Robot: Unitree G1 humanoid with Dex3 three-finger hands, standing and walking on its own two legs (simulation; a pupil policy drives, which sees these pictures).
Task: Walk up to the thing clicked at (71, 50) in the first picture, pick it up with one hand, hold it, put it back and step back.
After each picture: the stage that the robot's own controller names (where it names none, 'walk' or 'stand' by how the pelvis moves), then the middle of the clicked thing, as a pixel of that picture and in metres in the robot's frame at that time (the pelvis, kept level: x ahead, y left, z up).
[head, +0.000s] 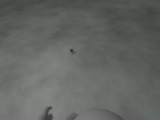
stand; (71, 51) +1.33 +0.43 -0.72
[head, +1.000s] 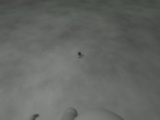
walk; (79, 54) +1.24 +0.18 -0.69
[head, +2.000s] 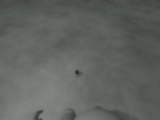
walk; (77, 73) +0.75 +0.14 -0.71
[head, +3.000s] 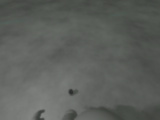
walk; (71, 92) +0.44 +0.21 -0.71
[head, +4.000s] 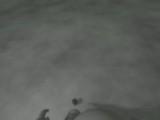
stand; (75, 102) +0.31 +0.19 -0.70
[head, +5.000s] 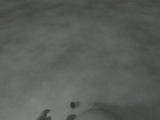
stand; (72, 105) +0.29 +0.19 -0.73
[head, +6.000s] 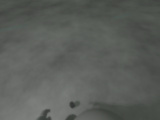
stand; (72, 105) +0.29 +0.20 -0.73
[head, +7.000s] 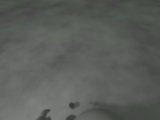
stand; (71, 106) +0.28 +0.20 -0.73
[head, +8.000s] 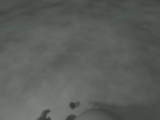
stand; (72, 105) +0.28 +0.20 -0.73
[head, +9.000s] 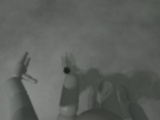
go down; (67, 70) +0.36 +0.22 -0.40
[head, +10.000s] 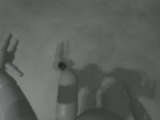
go down; (62, 66) +0.36 +0.24 -0.31
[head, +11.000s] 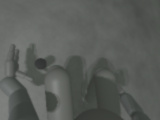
close in; (41, 64) +0.34 +0.27 -0.23
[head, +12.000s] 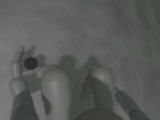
close; (31, 65) +0.34 +0.28 -0.21
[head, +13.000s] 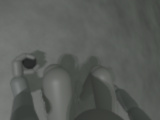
lift; (30, 64) +0.33 +0.29 -0.21
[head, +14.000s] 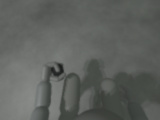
lift; (58, 72) +0.29 +0.23 -0.05
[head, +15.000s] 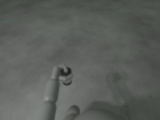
hold; (66, 76) +0.32 +0.17 +0.01
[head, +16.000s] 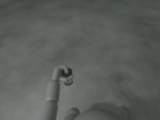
hold; (67, 77) +0.31 +0.17 +0.01
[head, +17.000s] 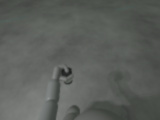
hold; (67, 76) +0.32 +0.17 +0.00
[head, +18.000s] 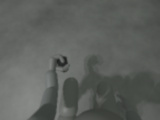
crouch; (63, 64) +0.38 +0.20 -0.09
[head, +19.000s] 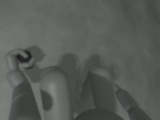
lower; (26, 60) +0.36 +0.30 -0.22
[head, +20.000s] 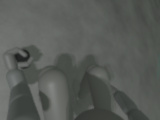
lower; (23, 59) +0.37 +0.30 -0.22
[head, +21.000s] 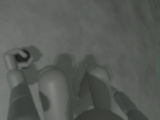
lower; (23, 59) +0.37 +0.30 -0.22
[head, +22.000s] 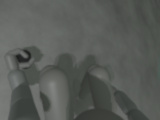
lower; (24, 60) +0.36 +0.30 -0.22
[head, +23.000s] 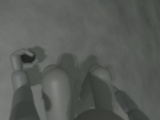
loosen; (28, 60) +0.35 +0.30 -0.22
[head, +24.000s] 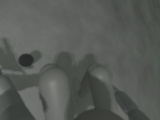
withdraw; (25, 61) +0.35 +0.29 -0.22
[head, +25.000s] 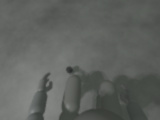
walk; (69, 70) +0.39 +0.23 -0.42
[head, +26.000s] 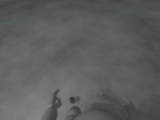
stand; (72, 100) +0.32 +0.19 -0.66
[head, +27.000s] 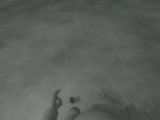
stand; (72, 100) +0.33 +0.20 -0.67
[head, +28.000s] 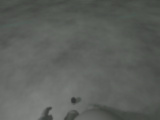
stand; (73, 100) +0.33 +0.18 -0.71
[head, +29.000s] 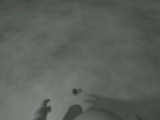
walk; (74, 92) +0.37 +0.17 -0.70
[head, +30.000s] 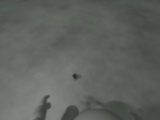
walk; (74, 77) +0.59 +0.17 -0.71
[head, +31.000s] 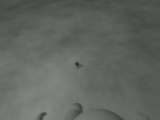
stand; (77, 65) +0.92 +0.29 -0.70
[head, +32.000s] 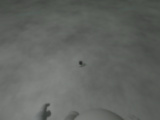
stand; (80, 64) +0.95 +0.18 -0.72
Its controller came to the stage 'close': yes
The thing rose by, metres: 0.70
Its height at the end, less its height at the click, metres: +0.00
